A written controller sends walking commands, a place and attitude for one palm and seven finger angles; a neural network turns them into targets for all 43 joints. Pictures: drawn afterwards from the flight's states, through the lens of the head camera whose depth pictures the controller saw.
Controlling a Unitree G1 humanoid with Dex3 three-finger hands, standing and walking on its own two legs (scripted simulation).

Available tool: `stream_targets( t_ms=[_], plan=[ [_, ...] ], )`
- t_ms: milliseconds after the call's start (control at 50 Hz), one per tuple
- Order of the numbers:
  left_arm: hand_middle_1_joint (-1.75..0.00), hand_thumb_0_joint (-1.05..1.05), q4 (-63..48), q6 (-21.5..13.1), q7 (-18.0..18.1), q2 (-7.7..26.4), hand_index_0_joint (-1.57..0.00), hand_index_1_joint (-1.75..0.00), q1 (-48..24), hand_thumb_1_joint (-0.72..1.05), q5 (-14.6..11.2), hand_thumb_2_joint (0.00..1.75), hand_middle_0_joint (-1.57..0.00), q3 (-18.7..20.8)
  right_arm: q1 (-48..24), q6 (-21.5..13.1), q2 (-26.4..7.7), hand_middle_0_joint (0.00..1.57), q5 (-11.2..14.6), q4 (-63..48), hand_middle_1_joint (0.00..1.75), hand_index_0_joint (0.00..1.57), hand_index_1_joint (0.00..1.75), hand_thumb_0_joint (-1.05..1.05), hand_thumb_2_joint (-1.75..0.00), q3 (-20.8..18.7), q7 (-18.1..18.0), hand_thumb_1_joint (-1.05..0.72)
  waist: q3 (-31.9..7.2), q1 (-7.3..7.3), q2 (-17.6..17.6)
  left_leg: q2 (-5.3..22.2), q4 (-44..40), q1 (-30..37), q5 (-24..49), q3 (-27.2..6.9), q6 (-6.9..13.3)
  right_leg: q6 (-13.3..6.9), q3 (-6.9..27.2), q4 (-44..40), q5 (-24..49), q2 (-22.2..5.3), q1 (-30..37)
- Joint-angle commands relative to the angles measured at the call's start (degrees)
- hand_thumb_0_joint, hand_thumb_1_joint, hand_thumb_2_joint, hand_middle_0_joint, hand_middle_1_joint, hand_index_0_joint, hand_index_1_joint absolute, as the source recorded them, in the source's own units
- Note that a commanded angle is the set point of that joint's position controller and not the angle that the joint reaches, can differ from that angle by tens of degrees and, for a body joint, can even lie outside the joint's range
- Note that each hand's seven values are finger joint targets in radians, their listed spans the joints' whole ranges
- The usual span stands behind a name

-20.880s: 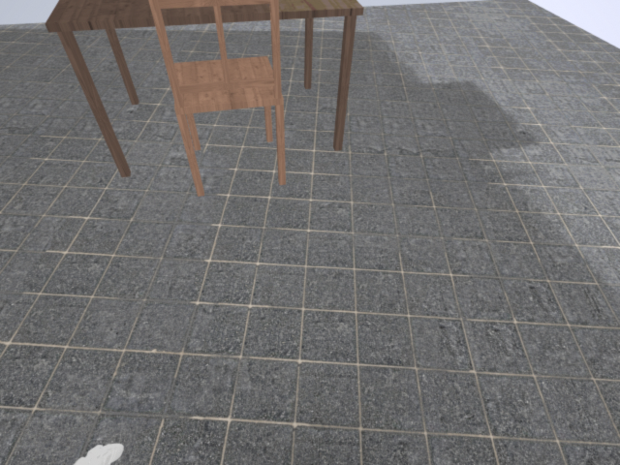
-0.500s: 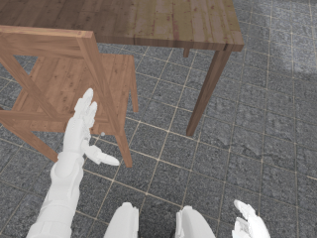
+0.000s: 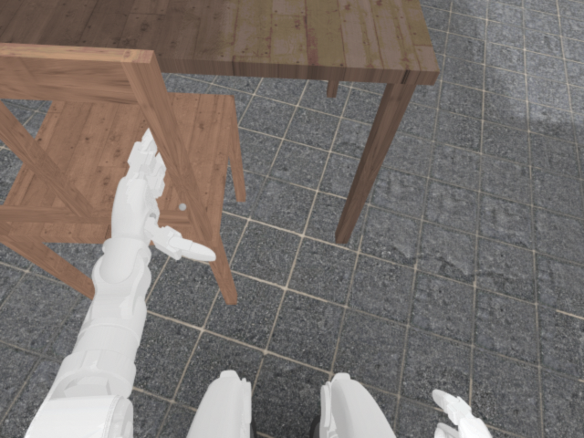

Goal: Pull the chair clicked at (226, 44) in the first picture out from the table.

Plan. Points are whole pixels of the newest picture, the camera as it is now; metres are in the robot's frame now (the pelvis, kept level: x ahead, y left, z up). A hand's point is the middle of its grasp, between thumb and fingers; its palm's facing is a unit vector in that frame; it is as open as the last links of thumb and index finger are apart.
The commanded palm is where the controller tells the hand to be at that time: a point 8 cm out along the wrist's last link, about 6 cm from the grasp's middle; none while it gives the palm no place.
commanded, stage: push the fingers through the gap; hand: left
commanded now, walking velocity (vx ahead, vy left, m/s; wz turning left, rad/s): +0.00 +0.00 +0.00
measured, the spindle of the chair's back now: (42, 165) +0.48 +0.35 +0.03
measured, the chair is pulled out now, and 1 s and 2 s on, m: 0.00 0.00 0.02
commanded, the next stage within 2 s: hook a spindle and tug to test in 0.52 s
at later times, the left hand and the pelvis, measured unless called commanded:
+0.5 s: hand (191, 196) +0.44 +0.14 +0.03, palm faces -0.02 -1.00 -0.05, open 16.9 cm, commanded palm +0.41 +0.19 +0.03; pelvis +0.00 +0.00 +0.00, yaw -1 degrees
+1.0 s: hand (190, 196) +0.44 +0.14 +0.02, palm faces -0.02 -1.00 -0.05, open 15.2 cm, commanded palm +0.42 +0.19 +0.03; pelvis +0.01 +0.00 +0.00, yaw -1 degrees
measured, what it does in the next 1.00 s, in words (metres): stands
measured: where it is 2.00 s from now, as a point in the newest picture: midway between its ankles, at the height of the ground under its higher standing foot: outside the picture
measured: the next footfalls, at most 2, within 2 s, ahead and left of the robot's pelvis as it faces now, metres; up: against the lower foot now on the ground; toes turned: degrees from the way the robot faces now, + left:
none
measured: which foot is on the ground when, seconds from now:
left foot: down 0.00-1.00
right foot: down 0.00-1.00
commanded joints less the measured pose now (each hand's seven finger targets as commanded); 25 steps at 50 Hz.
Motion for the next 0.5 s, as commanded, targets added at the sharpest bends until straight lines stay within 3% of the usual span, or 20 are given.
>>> stream_targets(
  t_ms=[0,20,40,80,100,120,180,200,240,320,340,360,380,400,480],
  plan=[
    [-0.08,0.00,-9.74,-3.11,-0.85,6.15,-0.06,-0.08,-21.10,-0.50,-0.91,0.30,-0.06,0.49,4.04,-1.53,-9.18,0.20,-0.01,-5.87,0.30,0.20,0.30,0.00,-0.90,-3.85,-0.43,-0.90,-23.25,-2.01,3.86,-1.26,-9.30,20.51,15.99,-4.67,-0.94,-0.28,4.01,-9.90,13.83,1.24,7.79],
    [-0.08,0.00,-10.80,-3.53,-0.74,6.99,-0.06,-0.08,-21.83,-0.50,-1.08,0.30,-0.06,1.53,4.36,-1.54,-9.20,0.20,-0.17,-5.87,0.30,0.20,0.30,0.00,-0.90,-3.91,-0.33,-0.90,-26.27,-1.46,4.49,-1.24,-9.07,21.98,17.57,-4.70,-1.08,-0.24,4.04,-9.56,14.96,1.19,8.56],
    [-0.08,0.00,-11.78,-3.98,-0.59,7.53,-0.06,-0.08,-23.60,-0.50,-1.08,0.30,-0.06,1.61,4.57,-1.49,-9.27,0.20,-0.17,-5.75,0.30,0.20,0.30,0.00,-0.90,-3.98,-0.37,-0.90,-27.62,-1.96,3.62,-1.02,-8.89,23.22,19.00,-5.07,-1.12,-0.15,3.95,-9.35,15.92,1.31,8.51],
    [-0.08,0.00,-12.74,-4.98,0.26,9.47,-0.06,-0.08,-24.27,-0.50,-1.07,0.30,-0.06,3.56,4.86,-1.49,-9.12,0.20,-0.35,-5.46,0.30,0.20,0.30,0.00,-0.90,-4.04,-0.42,-0.90,-29.20,-1.46,3.54,-1.09,-8.68,23.45,20.63,-4.87,-1.18,-0.05,4.20,-9.18,17.56,1.35,10.09],
    [-0.08,0.00,-12.13,-5.20,0.57,9.20,-0.06,-0.08,-24.73,-0.50,-0.77,0.30,-0.06,2.95,5.01,-1.53,-9.15,0.20,-0.53,-5.36,0.30,0.20,0.30,0.00,-0.90,-3.98,-0.35,-0.90,-28.93,-2.01,3.70,-1.03,-8.31,23.07,20.74,-4.98,-1.08,0.01,4.25,-8.86,17.56,1.46,9.29],
    [-0.08,0.00,-11.25,-5.36,1.07,10.00,-0.06,-0.08,-24.01,-0.50,-0.46,0.30,-0.06,4.28,5.28,-1.37,-9.05,0.20,-0.62,-5.12,0.30,0.20,0.30,0.00,-0.90,-3.92,-0.22,-0.90,-28.97,-1.40,3.38,-1.05,-8.36,22.72,21.17,-4.93,-1.17,0.01,4.15,-8.60,17.99,1.45,9.77],
    [-0.08,0.00,-6.34,-4.54,1.87,8.54,-0.06,-0.08,-21.25,-0.50,0.44,0.30,-0.06,3.60,5.34,-0.52,-8.80,0.20,-0.61,-5.15,0.30,0.20,0.30,0.00,-0.90,-3.81,0.27,-0.90,-24.40,-1.82,0.42,-1.24,-8.95,18.48,17.80,-4.12,-0.91,0.25,4.30,-9.64,16.56,1.50,10.70],
    [-0.08,0.00,-4.80,-4.25,2.10,9.88,-0.06,-0.08,-20.39,-0.50,0.77,0.30,-0.06,4.91,5.59,-0.30,-9.04,0.20,-0.62,-5.21,0.30,0.20,0.30,0.00,-0.90,-3.78,0.28,-0.90,-23.75,-1.56,-0.36,-1.33,-8.86,16.65,16.93,-4.05,-0.72,0.15,4.48,-9.51,16.26,1.60,11.20],
    [-0.08,0.00,-2.64,-3.77,2.09,9.21,-0.06,-0.08,-21.50,-0.50,1.15,0.30,-0.06,4.40,5.80,0.25,-9.03,0.20,-0.53,-5.23,0.30,0.20,0.30,0.00,-0.90,-3.71,0.39,-0.90,-21.83,-2.18,-0.71,-1.38,-9.06,15.17,15.36,-3.55,-0.61,0.32,4.71,-10.00,15.65,1.46,10.77],
    [-0.08,0.00,-7.44,-5.08,1.28,8.47,-0.06,-0.08,-22.80,-0.50,0.32,0.30,-0.06,3.58,5.77,0.34,-8.89,0.20,-0.50,-6.17,0.30,0.20,0.30,0.00,-0.90,-3.90,0.54,-0.90,-26.37,-1.52,2.69,-1.36,-9.25,19.32,17.80,-3.52,-0.79,0.05,4.86,-9.94,17.40,1.48,11.88],
    [-0.08,0.00,-8.70,-5.54,1.32,10.07,-0.06,-0.08,-22.54,-0.50,0.08,0.30,-0.06,4.96,5.87,0.39,-9.01,0.20,-0.49,-6.17,0.30,0.20,0.30,0.00,-0.90,-4.00,0.51,-0.90,-27.85,-1.01,2.67,-1.31,-9.10,19.82,19.03,-3.42,-0.84,0.04,5.08,-9.81,18.59,1.47,12.94],
    [-0.08,0.00,-10.56,-6.04,1.19,9.61,-0.06,-0.08,-23.54,-0.50,-0.07,0.30,-0.06,4.12,5.72,0.34,-8.84,0.20,-0.51,-6.20,0.30,0.20,0.30,0.00,-0.90,-4.00,0.48,-0.90,-29.05,-1.45,3.14,-1.29,-8.80,20.51,19.82,-3.29,-0.78,0.17,5.26,-9.75,19.61,1.42,13.34],
    [-0.08,0.00,-11.17,-6.42,1.19,9.75,-0.06,-0.08,-24.17,-0.50,-0.10,0.30,-0.06,4.07,5.85,0.28,-8.78,0.20,-0.52,-5.76,0.30,0.20,0.30,0.00,-0.90,-4.10,0.37,-0.90,-29.19,-1.67,2.31,-1.21,-8.67,20.69,20.35,-3.46,-0.79,0.25,5.28,-9.71,20.28,1.40,13.70],
    [-0.08,0.00,-11.07,-6.55,1.11,9.01,-0.06,-0.08,-23.57,-0.50,-0.06,0.30,-0.06,3.24,6.03,0.19,-8.74,0.20,-0.51,-5.69,0.30,0.20,0.30,0.00,-0.90,-4.09,0.36,-0.90,-28.77,-1.84,3.76,-1.12,-8.70,21.59,21.11,-3.75,-0.87,0.10,5.01,-9.41,20.28,1.53,12.40],
    [-0.08,0.00,-6.64,-5.80,1.13,9.37,-0.06,-0.08,-21.85,-0.50,0.05,0.30,-0.06,4.25,6.23,0.54,-8.89,0.20,-0.44,-4.59,0.30,0.20,0.30,0.00,-0.90,-4.12,0.25,-0.90,-24.35,-2.34,-0.45,-1.27,-8.67,17.12,17.28,-3.25,-0.51,0.49,5.28,-10.54,18.26,1.45,13.13]
  ],
)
